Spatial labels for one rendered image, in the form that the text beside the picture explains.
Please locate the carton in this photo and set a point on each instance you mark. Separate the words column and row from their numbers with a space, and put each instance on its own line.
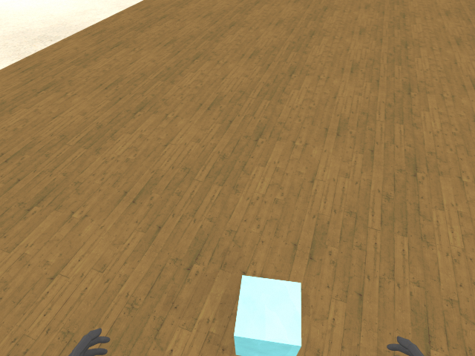
column 268, row 321

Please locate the right robot hand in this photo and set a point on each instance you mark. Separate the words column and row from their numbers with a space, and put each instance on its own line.
column 405, row 346

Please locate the left robot hand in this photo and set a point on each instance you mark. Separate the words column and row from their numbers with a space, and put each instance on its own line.
column 90, row 339

